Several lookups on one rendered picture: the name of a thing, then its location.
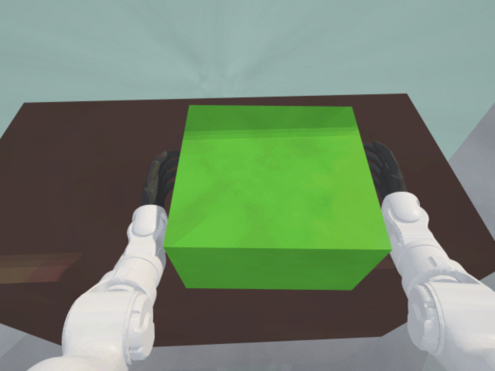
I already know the robot left forearm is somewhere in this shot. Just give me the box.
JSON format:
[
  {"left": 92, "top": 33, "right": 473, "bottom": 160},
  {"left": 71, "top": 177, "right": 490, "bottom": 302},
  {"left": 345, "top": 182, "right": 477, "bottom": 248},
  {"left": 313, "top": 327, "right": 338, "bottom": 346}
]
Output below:
[{"left": 62, "top": 205, "right": 168, "bottom": 352}]

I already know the carton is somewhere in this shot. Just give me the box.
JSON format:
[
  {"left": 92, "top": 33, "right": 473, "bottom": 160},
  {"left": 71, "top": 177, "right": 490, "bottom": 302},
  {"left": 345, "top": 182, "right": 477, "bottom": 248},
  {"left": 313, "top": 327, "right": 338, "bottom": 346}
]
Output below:
[{"left": 163, "top": 105, "right": 392, "bottom": 290}]

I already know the robot right upper arm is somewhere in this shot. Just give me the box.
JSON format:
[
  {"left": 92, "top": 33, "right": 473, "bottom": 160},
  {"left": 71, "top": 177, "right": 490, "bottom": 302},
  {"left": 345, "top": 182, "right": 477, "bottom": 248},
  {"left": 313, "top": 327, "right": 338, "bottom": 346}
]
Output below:
[{"left": 408, "top": 281, "right": 495, "bottom": 371}]

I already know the robot right hand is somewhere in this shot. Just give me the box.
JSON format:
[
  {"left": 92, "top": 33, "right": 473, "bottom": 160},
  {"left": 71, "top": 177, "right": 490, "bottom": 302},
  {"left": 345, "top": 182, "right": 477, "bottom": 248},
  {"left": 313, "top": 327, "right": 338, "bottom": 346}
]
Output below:
[{"left": 363, "top": 141, "right": 408, "bottom": 201}]

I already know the robot left hand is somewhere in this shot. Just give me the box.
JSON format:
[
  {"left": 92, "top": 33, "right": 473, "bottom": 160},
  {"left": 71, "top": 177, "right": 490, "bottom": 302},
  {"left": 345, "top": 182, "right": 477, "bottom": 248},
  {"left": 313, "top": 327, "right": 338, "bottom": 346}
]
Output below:
[{"left": 141, "top": 151, "right": 180, "bottom": 209}]

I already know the robot left upper arm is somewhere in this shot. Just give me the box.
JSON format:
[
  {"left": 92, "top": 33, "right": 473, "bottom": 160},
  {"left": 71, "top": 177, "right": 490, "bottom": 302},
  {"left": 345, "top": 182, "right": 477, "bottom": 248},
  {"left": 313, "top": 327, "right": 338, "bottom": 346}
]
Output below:
[{"left": 27, "top": 291, "right": 155, "bottom": 371}]

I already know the robot right forearm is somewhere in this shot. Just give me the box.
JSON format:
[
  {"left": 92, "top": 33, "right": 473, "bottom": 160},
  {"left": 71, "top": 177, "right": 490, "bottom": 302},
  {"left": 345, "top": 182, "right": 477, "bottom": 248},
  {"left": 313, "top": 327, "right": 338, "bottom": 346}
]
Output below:
[{"left": 381, "top": 192, "right": 495, "bottom": 298}]

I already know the pedestal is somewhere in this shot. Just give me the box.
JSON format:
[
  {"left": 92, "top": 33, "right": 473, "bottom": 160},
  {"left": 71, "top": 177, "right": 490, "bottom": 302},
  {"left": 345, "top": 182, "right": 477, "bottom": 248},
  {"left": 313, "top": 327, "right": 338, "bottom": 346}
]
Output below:
[{"left": 0, "top": 94, "right": 495, "bottom": 347}]

